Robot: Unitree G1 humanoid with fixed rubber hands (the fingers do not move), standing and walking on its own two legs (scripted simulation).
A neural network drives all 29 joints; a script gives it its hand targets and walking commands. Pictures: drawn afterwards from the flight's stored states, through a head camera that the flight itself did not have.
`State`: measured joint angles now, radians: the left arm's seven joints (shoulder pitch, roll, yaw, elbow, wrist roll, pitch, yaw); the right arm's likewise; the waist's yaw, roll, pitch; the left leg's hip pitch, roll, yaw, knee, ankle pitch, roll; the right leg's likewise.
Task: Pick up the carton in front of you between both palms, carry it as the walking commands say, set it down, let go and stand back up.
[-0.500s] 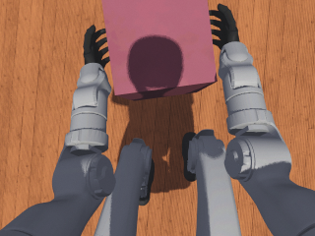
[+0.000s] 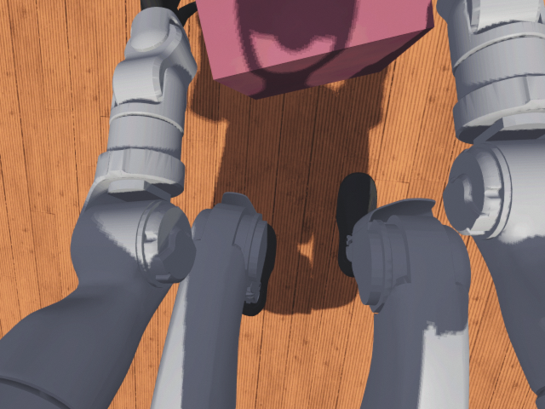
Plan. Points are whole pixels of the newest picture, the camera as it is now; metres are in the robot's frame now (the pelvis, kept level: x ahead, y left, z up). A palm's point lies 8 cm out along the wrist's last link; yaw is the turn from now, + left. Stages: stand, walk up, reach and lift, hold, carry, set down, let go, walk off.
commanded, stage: set down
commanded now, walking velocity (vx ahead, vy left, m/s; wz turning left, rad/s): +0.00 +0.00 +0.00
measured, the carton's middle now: out of the picture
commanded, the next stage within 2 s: none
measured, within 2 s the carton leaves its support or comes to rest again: rests again in 0.14 s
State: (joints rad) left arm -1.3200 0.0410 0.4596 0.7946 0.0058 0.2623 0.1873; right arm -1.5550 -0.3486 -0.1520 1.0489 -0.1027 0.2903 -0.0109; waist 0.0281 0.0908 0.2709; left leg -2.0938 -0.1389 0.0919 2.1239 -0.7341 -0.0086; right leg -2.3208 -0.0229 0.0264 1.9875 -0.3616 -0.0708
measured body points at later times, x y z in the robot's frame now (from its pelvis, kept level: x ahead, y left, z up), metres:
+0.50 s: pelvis -0.01 +0.01 -0.03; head +0.37 -0.05 +0.20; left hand +0.55 +0.11 -0.20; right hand +0.58 -0.20 -0.20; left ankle +0.07 +0.11 -0.37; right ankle +0.16 -0.11 -0.37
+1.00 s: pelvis -0.01 +0.00 -0.04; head +0.36 -0.05 +0.20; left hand +0.54 +0.11 -0.21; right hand +0.58 -0.21 -0.21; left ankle +0.07 +0.11 -0.37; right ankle +0.16 -0.11 -0.37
